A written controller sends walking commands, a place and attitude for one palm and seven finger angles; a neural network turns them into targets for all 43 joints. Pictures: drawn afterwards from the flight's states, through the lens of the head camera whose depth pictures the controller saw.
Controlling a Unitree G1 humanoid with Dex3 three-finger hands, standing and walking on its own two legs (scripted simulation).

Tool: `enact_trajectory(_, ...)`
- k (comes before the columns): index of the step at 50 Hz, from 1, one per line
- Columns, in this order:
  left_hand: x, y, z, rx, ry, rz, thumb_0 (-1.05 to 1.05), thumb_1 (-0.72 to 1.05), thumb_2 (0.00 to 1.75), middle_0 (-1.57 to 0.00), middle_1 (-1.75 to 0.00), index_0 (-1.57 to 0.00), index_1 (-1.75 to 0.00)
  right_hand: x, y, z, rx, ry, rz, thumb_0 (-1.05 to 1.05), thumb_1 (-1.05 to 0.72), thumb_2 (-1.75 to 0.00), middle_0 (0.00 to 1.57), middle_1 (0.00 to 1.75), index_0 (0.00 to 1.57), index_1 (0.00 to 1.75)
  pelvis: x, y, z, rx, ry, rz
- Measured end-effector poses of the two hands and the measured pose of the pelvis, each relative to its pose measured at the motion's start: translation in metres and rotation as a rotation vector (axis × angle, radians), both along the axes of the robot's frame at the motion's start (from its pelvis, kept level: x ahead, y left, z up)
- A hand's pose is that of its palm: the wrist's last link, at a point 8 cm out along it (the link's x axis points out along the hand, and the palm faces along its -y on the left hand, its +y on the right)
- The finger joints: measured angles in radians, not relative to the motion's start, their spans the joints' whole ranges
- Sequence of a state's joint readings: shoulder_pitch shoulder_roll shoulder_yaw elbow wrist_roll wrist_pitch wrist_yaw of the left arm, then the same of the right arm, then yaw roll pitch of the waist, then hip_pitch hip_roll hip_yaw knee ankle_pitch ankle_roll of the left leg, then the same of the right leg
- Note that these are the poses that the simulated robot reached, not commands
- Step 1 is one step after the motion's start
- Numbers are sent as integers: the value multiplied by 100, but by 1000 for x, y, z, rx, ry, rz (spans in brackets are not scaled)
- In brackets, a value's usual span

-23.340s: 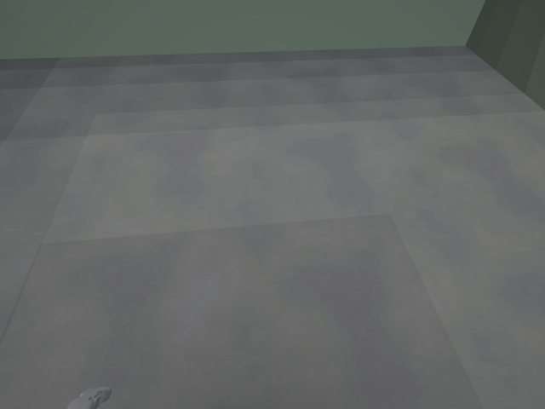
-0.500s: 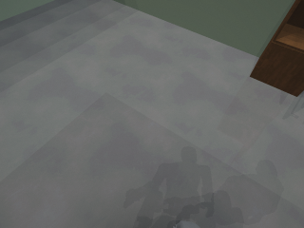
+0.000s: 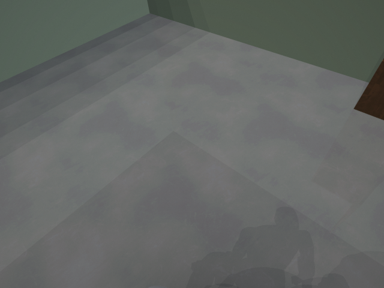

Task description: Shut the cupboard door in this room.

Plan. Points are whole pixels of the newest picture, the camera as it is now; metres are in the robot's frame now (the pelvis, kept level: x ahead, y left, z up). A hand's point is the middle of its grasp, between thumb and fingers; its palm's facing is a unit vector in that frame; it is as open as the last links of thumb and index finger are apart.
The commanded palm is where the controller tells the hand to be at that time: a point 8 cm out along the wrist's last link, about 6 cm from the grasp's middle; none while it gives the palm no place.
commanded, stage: turn or walk to find it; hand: left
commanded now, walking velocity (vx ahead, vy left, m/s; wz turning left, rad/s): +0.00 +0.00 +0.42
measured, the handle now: out of the picture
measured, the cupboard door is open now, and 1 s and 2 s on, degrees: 81 81 81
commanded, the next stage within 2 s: stand and wait in 1.84 s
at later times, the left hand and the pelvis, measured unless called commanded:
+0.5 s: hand out of the picture -0.10 +0.25 -0.19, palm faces +0.26 -0.94 -0.23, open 7.4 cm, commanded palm none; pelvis -0.04 +0.05 -0.01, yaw +12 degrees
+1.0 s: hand out of the picture -0.01 +0.21 -0.15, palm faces +0.35 -0.89 -0.29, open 7.4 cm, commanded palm none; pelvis -0.04 -0.01 -0.01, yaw +23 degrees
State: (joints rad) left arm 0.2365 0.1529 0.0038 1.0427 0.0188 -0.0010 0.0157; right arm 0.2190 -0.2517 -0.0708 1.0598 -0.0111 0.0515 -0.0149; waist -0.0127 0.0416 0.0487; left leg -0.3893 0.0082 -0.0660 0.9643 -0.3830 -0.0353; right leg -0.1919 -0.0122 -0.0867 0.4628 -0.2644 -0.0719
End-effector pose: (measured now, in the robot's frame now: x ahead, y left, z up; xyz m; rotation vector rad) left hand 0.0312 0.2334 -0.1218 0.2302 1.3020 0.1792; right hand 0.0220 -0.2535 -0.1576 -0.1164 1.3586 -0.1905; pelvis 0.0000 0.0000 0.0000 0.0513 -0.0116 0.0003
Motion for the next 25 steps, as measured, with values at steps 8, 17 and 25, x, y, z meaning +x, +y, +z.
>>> enact_trajectory(8,-55,-8,-9,-21,68,129,0,91,90,-21,-30,-20,-30,13,6,2,-2,65,107,0,-91,-90,20,30,19,30,-8,-4,-1,-10,15,77)
enact_trajectory(17,-124,17,-25,-46,145,245,0,91,90,-21,-30,-20,-30,69,44,16,-32,-73,247,1,-91,-90,20,30,19,30,-27,18,-5,-34,9,149)
enact_trajectory(25,-143,58,-37,-59,128,305,0,91,90,-20,-30,-20,-29,82,86,33,-58,-182,328,0,-91,-90,20,30,20,30,-41,47,-7,-61,-15,202)
